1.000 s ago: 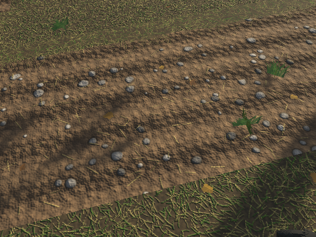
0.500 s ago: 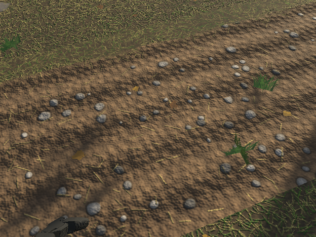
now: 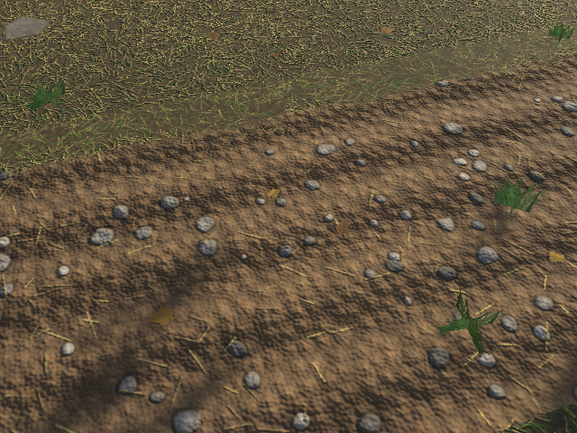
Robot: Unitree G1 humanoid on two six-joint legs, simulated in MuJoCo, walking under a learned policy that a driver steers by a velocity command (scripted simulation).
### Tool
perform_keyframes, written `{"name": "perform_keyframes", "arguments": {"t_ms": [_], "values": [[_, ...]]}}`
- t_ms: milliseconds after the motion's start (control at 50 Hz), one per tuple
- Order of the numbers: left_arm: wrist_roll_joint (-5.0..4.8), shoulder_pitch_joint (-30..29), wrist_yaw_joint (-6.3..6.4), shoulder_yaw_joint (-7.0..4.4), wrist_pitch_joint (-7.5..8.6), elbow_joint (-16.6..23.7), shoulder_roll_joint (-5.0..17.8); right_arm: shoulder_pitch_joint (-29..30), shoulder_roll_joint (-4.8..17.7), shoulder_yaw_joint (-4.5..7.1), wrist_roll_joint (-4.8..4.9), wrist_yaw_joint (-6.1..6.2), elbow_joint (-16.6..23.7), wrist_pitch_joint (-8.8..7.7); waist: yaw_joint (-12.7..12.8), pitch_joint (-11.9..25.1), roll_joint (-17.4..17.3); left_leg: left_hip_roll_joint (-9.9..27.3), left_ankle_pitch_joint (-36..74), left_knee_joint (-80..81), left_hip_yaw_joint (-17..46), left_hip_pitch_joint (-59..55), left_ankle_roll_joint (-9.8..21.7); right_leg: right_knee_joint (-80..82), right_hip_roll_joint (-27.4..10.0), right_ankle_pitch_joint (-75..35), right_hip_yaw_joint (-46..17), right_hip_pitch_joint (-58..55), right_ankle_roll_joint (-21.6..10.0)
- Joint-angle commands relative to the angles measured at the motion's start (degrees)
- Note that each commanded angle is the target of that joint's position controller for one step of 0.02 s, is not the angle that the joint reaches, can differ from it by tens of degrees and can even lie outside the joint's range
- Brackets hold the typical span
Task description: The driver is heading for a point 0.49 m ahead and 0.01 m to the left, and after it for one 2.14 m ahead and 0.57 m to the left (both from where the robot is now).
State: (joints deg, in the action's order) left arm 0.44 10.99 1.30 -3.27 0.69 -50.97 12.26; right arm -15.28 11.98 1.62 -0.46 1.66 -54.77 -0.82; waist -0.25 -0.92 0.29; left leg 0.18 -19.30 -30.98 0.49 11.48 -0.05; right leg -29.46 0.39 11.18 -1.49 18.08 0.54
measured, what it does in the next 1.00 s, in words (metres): steps on the spot: right foot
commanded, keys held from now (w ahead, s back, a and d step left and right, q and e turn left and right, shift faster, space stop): no key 0.64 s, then w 0.36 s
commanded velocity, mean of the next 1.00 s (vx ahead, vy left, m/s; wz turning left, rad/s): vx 0.09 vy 0.00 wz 0.00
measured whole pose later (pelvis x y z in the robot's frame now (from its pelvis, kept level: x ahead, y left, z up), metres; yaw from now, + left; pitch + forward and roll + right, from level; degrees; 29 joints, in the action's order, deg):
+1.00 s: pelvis +0.09 -0.04 +0.00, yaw +0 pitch +0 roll +0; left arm -1.1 11.3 -0.6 -4.0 5.7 -62.5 14.0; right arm -21.6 15.4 3.2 2.1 1.1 -58.8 -2.8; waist 0.2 -0.4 -2.8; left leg 0.9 -27.4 -52.2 3.0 13.4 1.2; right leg -33.7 0.4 17.0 4.0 16.8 -2.9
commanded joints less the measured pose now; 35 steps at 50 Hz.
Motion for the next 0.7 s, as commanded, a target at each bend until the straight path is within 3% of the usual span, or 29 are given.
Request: {"name": "perform_keyframes", "arguments": {"t_ms": [20, 220, 640, 660, 700], "values": [[-0.33, -1.29, 0.14, -1.13, 0.57, 1.65, 5.02, -2.31, 7.04, 1.46, 0.29, 0.11, 1.51, -0.39, -0.51, 2.45, -0.88, 3.20, 11.48, 7.40, 3.35, 4.25, 1.65, 0.82, -2.05, -15.30, -2.02, -8.99, -2.33], [-0.72, -2.47, 0.94, -1.16, -0.72, -3.38, 6.16, -2.00, 6.35, 1.45, 0.45, -0.17, -0.43, 0.41, -0.42, 2.17, -0.72, 2.43, 20.46, 6.87, 2.02, 1.07, 1.95, 0.58, -2.40, -17.47, -2.01, -10.62, -1.93], [-0.62, -4.05, 1.33, -0.49, -1.45, -10.73, 6.17, -3.66, 5.46, 0.63, 0.08, 0.16, -4.11, 0.37, 0.12, -1.33, -0.72, 1.68, 9.34, 10.76, 1.52, 2.50, 1.76, 3.92, -2.09, -9.86, -1.64, -10.18, -0.85], [-0.59, -3.11, 1.35, -0.32, -1.52, -11.37, 5.57, -4.78, 5.36, 0.63, 0.12, 0.25, -4.73, 0.44, 0.09, -0.30, -1.30, 1.50, 3.02, 11.73, 1.56, 2.17, 2.13, 3.39, -1.09, -4.29, -0.46, -10.32, -0.82], [-1.01, -3.79, 1.42, -0.45, -1.42, -11.20, 5.81, -5.42, 8.86, 1.77, 0.91, 0.67, -4.48, 0.74, -0.79, -3.17, -5.28, 4.15, -17.33, 15.60, 6.64, 3.41, 5.63, -2.86, 2.58, 12.51, 3.78, -4.28, -0.91]]}}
